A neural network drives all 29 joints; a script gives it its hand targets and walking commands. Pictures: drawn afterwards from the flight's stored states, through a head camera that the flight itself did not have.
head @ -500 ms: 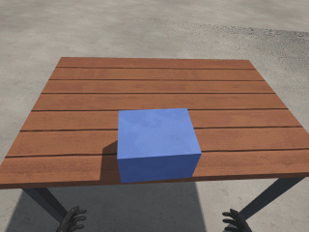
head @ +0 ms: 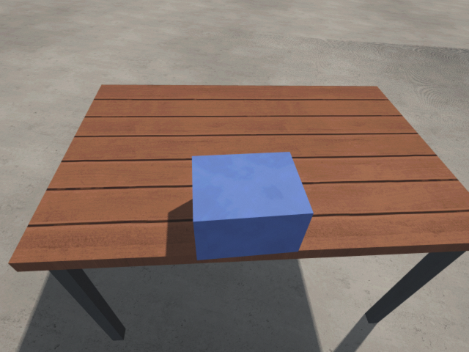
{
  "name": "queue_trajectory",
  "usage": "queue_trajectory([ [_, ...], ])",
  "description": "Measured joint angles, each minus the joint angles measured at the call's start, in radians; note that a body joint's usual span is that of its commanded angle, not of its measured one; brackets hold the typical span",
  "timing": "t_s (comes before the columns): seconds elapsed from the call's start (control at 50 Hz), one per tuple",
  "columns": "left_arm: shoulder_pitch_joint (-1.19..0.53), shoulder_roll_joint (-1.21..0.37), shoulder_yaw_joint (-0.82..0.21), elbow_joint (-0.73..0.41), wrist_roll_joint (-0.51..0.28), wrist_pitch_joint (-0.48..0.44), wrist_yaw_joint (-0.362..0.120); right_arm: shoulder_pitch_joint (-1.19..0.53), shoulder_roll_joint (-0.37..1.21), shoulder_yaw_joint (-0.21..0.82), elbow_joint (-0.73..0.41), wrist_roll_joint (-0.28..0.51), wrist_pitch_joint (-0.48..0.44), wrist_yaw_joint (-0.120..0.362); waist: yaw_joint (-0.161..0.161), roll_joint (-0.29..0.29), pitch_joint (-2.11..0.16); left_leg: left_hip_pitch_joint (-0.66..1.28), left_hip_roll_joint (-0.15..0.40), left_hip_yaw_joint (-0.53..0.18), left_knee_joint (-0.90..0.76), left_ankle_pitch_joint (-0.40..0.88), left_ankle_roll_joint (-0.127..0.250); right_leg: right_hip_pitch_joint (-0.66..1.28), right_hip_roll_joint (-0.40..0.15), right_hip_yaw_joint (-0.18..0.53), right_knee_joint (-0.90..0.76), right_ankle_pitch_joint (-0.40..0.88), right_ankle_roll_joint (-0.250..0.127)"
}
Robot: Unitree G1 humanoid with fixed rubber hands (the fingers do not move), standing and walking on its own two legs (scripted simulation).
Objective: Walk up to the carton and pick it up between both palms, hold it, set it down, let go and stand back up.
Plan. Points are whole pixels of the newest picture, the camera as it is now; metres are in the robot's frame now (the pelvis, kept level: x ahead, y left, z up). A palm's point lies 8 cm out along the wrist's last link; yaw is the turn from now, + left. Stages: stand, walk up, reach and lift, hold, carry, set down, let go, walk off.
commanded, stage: stand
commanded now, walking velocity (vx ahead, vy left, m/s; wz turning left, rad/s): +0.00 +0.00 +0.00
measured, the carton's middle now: (245, 204) +0.43 -0.03 -0.02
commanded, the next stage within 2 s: none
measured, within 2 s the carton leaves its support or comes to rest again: neither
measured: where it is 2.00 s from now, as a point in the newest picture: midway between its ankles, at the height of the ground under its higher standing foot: outside the picture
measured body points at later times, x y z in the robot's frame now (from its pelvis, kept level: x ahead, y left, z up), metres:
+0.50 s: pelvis -0.02 +0.01 +0.00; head -0.03 +0.02 +0.45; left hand -0.04 +0.26 -0.15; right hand -0.02 -0.25 -0.14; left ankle +0.05 +0.11 -0.74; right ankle +0.01 -0.13 -0.74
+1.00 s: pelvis +0.00 -0.01 +0.00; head +0.00 +0.00 +0.45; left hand +0.00 +0.24 -0.15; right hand -0.02 -0.25 -0.15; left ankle +0.05 +0.11 -0.74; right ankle +0.01 -0.13 -0.74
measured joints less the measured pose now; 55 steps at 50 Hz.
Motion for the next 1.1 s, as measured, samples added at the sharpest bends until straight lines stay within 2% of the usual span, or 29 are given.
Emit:
queue_trajectory([
  [0.38,0.064,-0.005,0.000,0.078,0.004,0.005,0.007,0.013,0.010,-0.003,0.045,0.001,0.019,-0.003,0.004,-0.010,-0.005,-0.053,-0.023,0.013,0.001,0.032,0.017,-0.075,-0.023,0.015,0.045,0.014,0.014],
  [0.64,0.097,-0.022,0.008,0.105,0.001,0.009,0.012,0.015,0.018,-0.018,0.062,-0.002,0.030,-0.004,0.008,0.002,-0.021,-0.070,-0.018,0.009,0.015,0.027,0.008,-0.098,-0.016,0.016,0.073,-0.001,0.006],
  [1.1,0.035,-0.038,-0.005,0.116,-0.012,0.004,0.024,0.016,0.045,-0.004,0.100,0.003,0.020,-0.014,0.003,-0.004,-0.009,-0.040,-0.006,0.001,0.008,-0.008,-0.008,-0.060,-0.001,0.011,0.049,-0.029,-0.009],
])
